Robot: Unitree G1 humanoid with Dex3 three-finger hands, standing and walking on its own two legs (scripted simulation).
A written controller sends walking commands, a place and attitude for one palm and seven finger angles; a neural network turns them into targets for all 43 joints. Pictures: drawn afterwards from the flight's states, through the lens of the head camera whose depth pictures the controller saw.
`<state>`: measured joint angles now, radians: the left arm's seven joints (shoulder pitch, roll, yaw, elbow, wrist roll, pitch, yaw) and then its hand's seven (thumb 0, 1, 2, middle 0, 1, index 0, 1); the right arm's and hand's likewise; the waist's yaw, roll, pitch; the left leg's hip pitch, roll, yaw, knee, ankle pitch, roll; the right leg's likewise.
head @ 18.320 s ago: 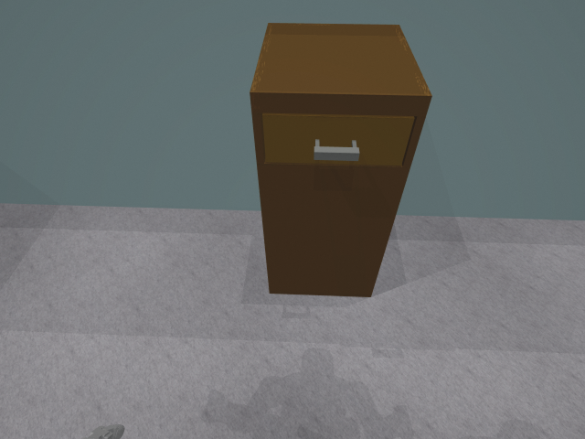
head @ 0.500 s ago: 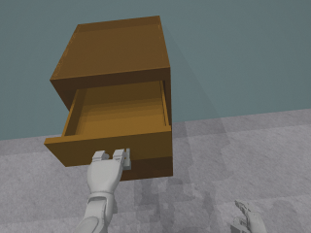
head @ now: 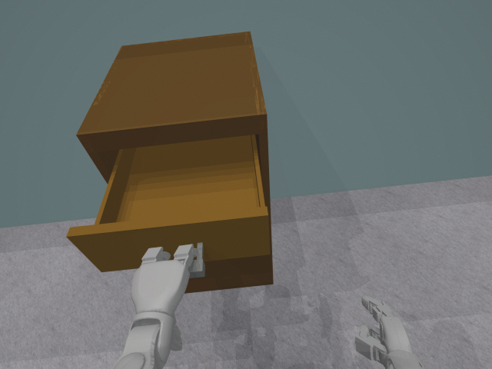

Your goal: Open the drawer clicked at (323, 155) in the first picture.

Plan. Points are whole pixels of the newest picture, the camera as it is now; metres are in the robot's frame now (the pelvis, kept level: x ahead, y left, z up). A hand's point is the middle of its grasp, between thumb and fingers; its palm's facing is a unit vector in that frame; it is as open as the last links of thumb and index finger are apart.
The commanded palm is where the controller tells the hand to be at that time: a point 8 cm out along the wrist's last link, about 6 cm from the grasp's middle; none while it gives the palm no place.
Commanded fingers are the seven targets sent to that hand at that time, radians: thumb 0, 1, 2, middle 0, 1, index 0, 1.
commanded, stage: lift the hand off the handle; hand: left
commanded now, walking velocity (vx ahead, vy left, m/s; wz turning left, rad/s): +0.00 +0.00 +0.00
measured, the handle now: (175, 260) +0.30 +0.18 -0.02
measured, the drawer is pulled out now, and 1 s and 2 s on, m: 0.22 0.18 0.18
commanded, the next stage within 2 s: open the thumb to release the handle in 0.20 s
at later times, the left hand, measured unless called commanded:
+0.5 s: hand (168, 307) +0.22 +0.17 -0.02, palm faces -0.08 -0.14 -0.99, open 14.5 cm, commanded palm +0.22 +0.18 +0.06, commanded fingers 0.00 -0.50 0.30 -0.15 -0.30 -0.15 -0.30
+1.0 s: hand (175, 280) +0.27 +0.17 -0.03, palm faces -0.02 -0.04 -1.00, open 15.1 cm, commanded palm +0.24 +0.18 +0.02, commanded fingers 0.00 -0.50 0.30 -0.15 -0.30 -0.15 -0.30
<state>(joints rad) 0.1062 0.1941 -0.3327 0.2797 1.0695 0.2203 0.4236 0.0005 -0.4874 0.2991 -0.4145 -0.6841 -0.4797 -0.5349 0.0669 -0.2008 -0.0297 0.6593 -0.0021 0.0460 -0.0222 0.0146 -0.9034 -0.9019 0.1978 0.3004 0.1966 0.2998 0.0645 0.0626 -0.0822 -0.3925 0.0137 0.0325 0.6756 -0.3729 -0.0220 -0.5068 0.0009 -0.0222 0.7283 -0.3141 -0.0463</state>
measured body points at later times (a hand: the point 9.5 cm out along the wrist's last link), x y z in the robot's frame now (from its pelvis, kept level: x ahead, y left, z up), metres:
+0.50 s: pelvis +0.02 +0.01 +0.01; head +0.05 -0.03 +0.45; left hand +0.22 +0.17 +0.03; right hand +0.21 -0.21 -0.11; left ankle -0.02 +0.14 -0.72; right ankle +0.03 -0.09 -0.72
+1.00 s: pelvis -0.02 +0.01 +0.00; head +0.00 -0.03 +0.45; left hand +0.27 +0.17 +0.02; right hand +0.16 -0.22 -0.12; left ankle -0.02 +0.14 -0.72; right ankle +0.03 -0.09 -0.72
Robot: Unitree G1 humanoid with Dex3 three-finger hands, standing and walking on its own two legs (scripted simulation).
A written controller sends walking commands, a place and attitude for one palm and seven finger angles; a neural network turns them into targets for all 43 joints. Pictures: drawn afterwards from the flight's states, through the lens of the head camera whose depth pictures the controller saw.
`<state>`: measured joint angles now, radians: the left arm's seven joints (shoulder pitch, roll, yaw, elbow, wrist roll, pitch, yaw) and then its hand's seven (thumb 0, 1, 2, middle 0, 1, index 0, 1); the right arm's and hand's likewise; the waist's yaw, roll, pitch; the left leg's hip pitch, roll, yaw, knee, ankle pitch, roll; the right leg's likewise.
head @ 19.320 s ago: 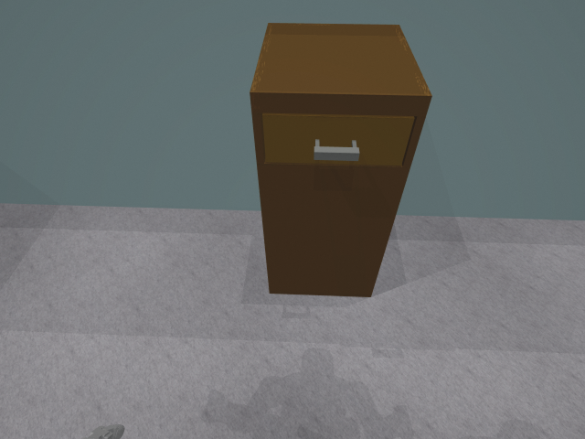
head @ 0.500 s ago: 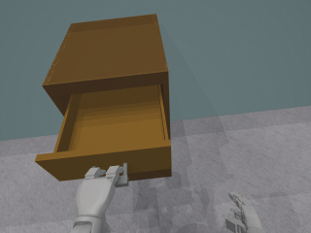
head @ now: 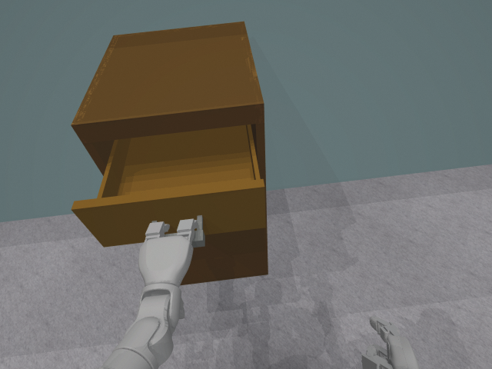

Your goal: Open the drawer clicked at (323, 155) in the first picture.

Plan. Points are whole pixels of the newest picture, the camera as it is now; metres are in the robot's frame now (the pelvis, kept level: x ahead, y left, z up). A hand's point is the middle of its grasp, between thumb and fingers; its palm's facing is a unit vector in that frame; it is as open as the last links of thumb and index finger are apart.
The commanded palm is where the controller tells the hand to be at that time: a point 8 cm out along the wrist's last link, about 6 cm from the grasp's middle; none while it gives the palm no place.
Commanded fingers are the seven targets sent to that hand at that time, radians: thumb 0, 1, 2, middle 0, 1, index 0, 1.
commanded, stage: open the thumb to release the handle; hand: left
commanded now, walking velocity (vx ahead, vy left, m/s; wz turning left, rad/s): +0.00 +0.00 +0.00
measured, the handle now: (176, 232) +0.36 +0.18 -0.02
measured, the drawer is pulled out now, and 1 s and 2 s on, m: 0.18 0.18 0.18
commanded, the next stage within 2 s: lift the hand off the handle in 0.12 s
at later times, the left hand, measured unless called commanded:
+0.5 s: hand (176, 269) +0.29 +0.17 -0.03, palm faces +0.00 -0.05 -1.00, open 15.1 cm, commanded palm +0.27 +0.16 +0.02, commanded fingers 0.00 -0.50 0.30 -0.15 -0.30 -0.15 -0.30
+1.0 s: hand (169, 260) +0.29 +0.17 +0.00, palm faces +0.01 -0.09 -1.00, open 15.5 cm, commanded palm +0.28 +0.17 +0.09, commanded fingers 0.00 -0.50 0.30 -0.15 -0.30 -0.15 -0.30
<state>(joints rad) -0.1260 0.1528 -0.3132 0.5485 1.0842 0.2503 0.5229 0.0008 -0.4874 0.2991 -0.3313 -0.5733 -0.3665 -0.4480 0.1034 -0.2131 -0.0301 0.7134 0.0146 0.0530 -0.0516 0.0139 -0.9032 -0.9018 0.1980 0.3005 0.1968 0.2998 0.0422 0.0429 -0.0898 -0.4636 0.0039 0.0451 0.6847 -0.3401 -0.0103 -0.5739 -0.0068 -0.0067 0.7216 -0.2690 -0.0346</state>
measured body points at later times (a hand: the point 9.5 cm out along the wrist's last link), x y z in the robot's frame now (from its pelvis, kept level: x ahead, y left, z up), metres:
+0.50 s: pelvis +0.02 +0.00 +0.00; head +0.04 -0.04 +0.45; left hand +0.29 +0.16 +0.02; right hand +0.22 -0.22 -0.12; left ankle +0.00 +0.13 -0.71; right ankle +0.06 -0.10 -0.71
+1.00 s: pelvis +0.03 -0.01 +0.01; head +0.04 -0.05 +0.46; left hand +0.29 +0.17 +0.06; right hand +0.23 -0.22 -0.11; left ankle +0.00 +0.13 -0.71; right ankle +0.06 -0.10 -0.71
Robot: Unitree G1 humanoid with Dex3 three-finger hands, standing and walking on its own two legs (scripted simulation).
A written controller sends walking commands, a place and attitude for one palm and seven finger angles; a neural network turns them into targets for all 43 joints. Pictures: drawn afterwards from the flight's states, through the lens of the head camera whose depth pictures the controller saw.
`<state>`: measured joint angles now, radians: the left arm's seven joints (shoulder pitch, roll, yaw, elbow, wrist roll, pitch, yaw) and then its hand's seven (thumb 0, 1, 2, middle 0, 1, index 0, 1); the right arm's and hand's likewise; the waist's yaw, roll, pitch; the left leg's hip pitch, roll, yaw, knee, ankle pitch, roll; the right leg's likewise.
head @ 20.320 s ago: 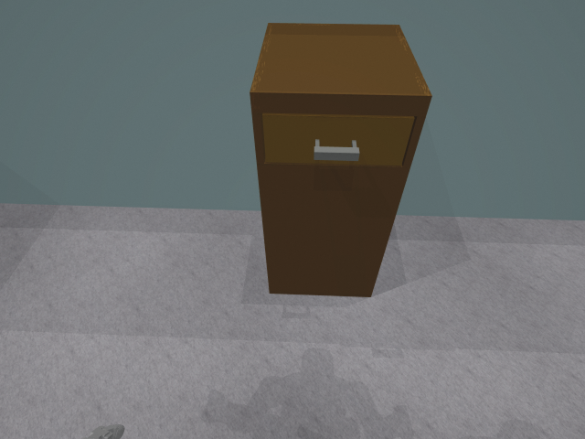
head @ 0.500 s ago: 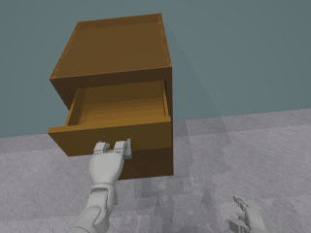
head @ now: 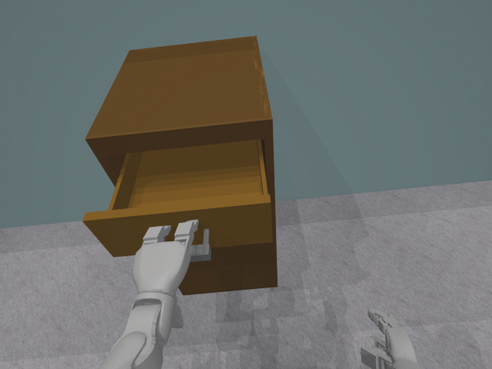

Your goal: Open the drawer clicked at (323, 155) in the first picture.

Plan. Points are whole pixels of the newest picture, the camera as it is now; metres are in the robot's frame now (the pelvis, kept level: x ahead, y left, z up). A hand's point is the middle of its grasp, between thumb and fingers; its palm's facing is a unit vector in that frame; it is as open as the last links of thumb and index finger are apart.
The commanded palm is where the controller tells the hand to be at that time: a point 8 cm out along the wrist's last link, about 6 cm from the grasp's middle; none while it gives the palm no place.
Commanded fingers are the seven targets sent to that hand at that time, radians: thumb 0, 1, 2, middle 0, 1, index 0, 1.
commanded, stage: lift the hand off the handle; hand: left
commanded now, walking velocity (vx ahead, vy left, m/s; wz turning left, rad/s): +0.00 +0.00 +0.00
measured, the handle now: (183, 245) +0.34 +0.18 -0.03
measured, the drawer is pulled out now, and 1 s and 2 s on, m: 0.18 0.18 0.18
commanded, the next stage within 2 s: draw the hand back to the body in 0.82 s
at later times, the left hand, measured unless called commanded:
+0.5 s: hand (168, 229) +0.30 +0.16 +0.09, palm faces +0.11 -0.11 -0.99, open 16.2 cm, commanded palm +0.25 +0.16 +0.15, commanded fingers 0.00 -0.50 0.30 -0.15 -0.30 -0.15 -0.30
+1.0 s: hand (159, 232) +0.28 +0.17 +0.11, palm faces +0.09 -0.16 -0.98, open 16.2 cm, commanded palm +0.24 +0.18 +0.18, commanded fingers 0.00 -0.50 0.30 -0.15 -0.30 -0.15 -0.30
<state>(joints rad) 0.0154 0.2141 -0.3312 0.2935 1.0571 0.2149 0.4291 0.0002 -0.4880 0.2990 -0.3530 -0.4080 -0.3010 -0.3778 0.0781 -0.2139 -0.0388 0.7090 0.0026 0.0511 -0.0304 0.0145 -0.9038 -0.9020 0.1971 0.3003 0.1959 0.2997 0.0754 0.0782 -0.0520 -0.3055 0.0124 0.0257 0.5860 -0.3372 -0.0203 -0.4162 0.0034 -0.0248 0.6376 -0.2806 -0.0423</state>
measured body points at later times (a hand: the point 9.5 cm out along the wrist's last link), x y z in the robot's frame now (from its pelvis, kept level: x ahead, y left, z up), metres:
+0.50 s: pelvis +0.00 +0.01 +0.01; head -0.03 -0.05 +0.46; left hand +0.29 +0.17 +0.14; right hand +0.23 -0.19 -0.08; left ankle -0.02 +0.14 -0.73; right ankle +0.03 -0.09 -0.73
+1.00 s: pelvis +0.01 +0.01 +0.02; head -0.01 -0.05 +0.46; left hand +0.27 +0.17 +0.16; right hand +0.25 -0.17 -0.08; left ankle -0.02 +0.14 -0.73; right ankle +0.03 -0.09 -0.73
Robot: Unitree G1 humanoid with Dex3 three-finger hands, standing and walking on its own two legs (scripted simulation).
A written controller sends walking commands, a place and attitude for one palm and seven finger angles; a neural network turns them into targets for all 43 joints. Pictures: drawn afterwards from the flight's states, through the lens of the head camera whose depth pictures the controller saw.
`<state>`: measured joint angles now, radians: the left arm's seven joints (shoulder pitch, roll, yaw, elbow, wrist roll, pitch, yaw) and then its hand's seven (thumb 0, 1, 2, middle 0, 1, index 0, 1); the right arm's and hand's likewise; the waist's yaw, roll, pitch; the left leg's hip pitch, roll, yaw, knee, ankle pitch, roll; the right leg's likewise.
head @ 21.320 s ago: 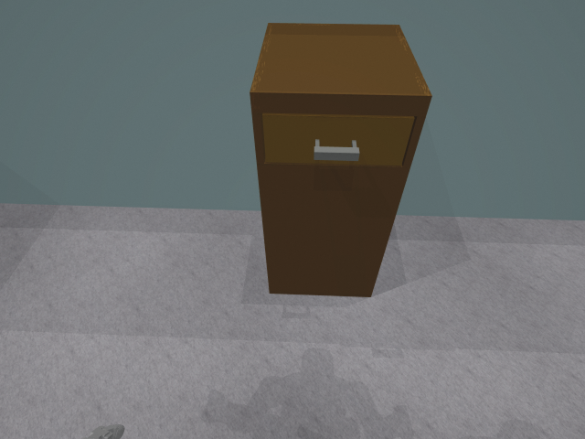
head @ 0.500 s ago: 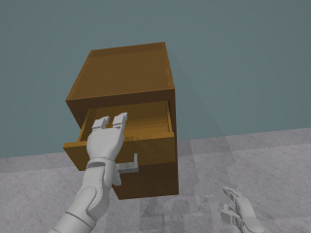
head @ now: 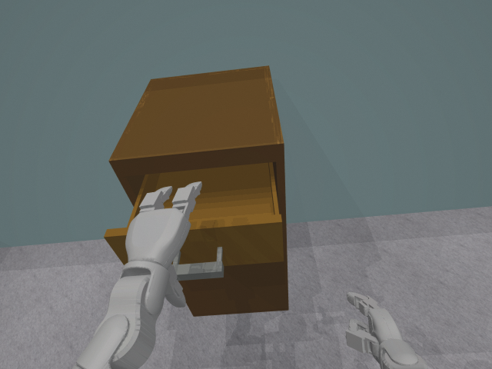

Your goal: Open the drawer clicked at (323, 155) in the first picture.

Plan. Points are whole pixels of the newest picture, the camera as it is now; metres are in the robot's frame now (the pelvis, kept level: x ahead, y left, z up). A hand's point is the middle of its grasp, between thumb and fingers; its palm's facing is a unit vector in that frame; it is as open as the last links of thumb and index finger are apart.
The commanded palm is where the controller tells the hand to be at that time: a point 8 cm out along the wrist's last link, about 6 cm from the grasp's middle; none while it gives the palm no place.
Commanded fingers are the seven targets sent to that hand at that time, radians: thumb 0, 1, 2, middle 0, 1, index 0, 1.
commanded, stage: draw the hand back to the body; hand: left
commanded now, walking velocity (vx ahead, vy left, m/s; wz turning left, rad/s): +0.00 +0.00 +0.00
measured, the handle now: (197, 262) +0.33 +0.18 -0.04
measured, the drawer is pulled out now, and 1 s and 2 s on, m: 0.18 0.18 0.18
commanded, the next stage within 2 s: step back with the hand held close in 1.52 s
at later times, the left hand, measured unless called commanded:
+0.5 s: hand (129, 263) +0.22 +0.22 +0.11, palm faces +0.13 -0.11 -0.99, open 16.2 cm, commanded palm +0.18 +0.22 +0.16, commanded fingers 0.00 -0.50 0.30 -0.15 -0.30 -0.15 -0.30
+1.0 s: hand (100, 260) +0.20 +0.23 +0.16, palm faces +0.35 -0.87 -0.36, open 13.0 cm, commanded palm +0.14 +0.27 +0.17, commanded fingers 0.00 0.38 0.68 -0.18 -0.30 -0.18 -0.30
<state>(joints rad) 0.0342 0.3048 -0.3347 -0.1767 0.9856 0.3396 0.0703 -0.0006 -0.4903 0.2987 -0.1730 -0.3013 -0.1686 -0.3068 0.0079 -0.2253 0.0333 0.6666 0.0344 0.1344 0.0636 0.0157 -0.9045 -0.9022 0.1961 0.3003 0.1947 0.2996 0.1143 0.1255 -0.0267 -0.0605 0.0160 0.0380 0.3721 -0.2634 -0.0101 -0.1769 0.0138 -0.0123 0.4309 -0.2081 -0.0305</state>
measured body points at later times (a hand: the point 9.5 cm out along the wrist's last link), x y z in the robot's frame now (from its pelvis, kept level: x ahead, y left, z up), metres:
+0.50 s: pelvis -0.01 +0.00 +0.00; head -0.02 -0.05 +0.45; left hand +0.21 +0.22 +0.16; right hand +0.23 -0.18 -0.10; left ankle -0.04 +0.13 -0.74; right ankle +0.02 -0.10 -0.74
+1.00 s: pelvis +0.00 +0.01 +0.00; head -0.01 -0.01 +0.45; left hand +0.17 +0.27 +0.18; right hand +0.19 -0.21 -0.09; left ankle -0.04 +0.13 -0.74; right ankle +0.02 -0.10 -0.74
